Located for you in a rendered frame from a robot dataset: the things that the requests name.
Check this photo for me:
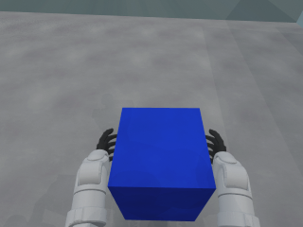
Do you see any robot right forearm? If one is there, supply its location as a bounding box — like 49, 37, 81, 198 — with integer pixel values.
212, 151, 260, 227

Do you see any robot left forearm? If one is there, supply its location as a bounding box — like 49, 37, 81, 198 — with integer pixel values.
64, 149, 110, 227

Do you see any right robot hand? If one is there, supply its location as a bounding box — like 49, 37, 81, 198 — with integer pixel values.
205, 129, 226, 165

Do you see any left robot hand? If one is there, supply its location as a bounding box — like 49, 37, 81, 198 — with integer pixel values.
96, 128, 117, 162

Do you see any carton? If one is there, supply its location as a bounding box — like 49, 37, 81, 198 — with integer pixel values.
107, 107, 216, 221

